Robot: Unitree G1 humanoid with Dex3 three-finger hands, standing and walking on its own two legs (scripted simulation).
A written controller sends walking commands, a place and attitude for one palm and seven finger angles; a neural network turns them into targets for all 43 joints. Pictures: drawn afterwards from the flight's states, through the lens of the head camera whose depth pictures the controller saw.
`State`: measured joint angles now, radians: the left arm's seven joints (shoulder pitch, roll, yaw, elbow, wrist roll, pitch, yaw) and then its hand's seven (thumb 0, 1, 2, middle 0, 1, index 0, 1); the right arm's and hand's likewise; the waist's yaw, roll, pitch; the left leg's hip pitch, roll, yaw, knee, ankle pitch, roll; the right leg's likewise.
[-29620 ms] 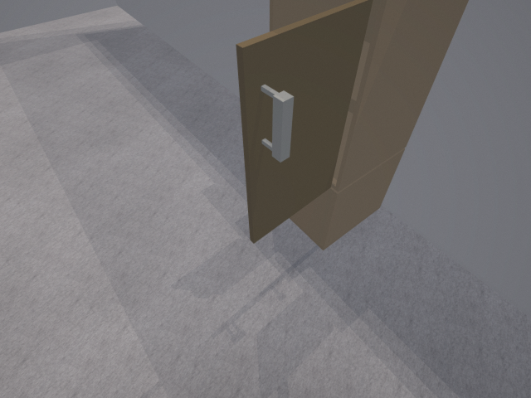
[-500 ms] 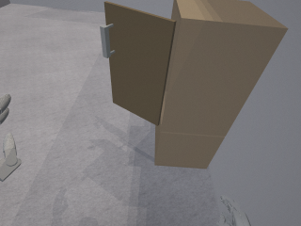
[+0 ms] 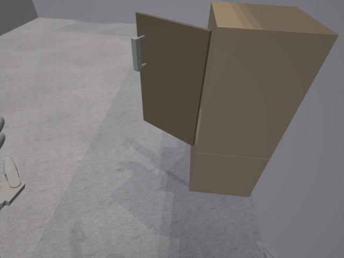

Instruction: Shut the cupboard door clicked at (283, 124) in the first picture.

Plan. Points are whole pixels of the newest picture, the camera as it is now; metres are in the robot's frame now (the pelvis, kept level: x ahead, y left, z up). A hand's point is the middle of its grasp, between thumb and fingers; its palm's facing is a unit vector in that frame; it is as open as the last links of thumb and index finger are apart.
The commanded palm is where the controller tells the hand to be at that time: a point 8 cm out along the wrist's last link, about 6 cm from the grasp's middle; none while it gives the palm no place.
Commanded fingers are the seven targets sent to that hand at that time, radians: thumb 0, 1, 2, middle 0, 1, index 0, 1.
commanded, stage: stop stepping back and stand still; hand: left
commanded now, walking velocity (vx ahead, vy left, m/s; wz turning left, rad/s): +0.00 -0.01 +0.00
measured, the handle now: (140, 53) +0.92 +0.21 +0.09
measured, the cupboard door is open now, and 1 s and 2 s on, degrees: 59 59 59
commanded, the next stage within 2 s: let the arm hang, fingers relaxed in 0.38 s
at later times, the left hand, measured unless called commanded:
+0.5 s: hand (12, 182) +0.20 +0.31 +0.15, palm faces +0.43 -0.80 -0.42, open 7.4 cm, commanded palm none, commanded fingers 0.00 0.90 0.90 -0.20 -0.30 -0.20 -0.30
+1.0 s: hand out of the picture -0.12 +0.22 -0.17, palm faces +0.08 -0.98 -0.18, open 7.2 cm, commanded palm none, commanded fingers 0.00 0.90 0.90 -0.20 -0.30 -0.20 -0.30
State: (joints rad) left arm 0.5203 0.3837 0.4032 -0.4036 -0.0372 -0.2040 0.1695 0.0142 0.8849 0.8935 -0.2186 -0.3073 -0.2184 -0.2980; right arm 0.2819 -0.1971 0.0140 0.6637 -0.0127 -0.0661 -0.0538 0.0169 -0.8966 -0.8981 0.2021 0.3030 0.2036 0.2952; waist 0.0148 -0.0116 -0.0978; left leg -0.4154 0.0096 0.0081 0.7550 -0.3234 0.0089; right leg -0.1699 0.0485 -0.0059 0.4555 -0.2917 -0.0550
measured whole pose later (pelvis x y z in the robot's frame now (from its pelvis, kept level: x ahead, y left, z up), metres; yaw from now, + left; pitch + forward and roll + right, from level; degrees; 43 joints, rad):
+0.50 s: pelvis +0.00 +0.04 +0.00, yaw +1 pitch +1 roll -1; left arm 0.52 0.40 0.39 -0.40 -0.05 -0.20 0.14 0.01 0.89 0.89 -0.21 -0.31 -0.21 -0.30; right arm 0.20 -0.18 0.03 0.62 0.01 -0.09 -0.04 0.01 -0.90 -0.90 0.20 0.30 0.20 0.30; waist 0.00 -0.01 -0.04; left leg -0.32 0.02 0.04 0.52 -0.22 0.02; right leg -0.17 0.01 -0.01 0.46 -0.29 0.01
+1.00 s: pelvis -0.03 +0.04 +0.00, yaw +2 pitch -1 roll -1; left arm 0.43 0.18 0.02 1.15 0.01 0.04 0.01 0.01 0.94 0.89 -0.21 -0.30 -0.21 -0.29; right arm 0.36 -0.18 0.00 1.09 -0.02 0.05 -0.02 0.01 -0.90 -0.90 0.20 0.30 0.20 0.29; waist 0.01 -0.01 0.04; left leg -0.30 0.00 0.02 0.45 -0.14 0.03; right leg -0.17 -0.01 -0.03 0.43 -0.25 0.01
